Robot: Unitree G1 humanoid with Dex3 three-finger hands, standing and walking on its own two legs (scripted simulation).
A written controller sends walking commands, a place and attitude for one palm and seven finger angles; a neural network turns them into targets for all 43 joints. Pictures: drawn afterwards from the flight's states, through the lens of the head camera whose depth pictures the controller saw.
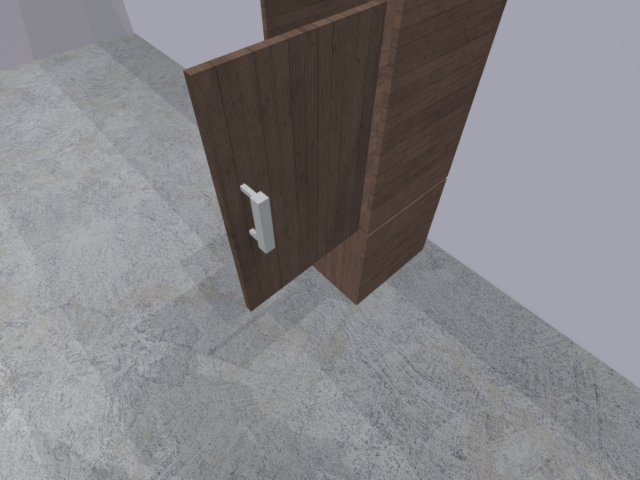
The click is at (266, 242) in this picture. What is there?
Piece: cupboard door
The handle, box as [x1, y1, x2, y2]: [240, 183, 274, 253]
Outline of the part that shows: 244,183 240,186 240,188 250,198 255,228 249,230 249,233 258,241 259,247 266,253 274,247 268,197 260,191 256,193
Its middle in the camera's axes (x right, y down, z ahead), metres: -0.12 -0.04 +0.70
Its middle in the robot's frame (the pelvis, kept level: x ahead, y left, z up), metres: +0.54 +0.14 -0.04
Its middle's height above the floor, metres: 0.74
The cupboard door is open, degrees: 91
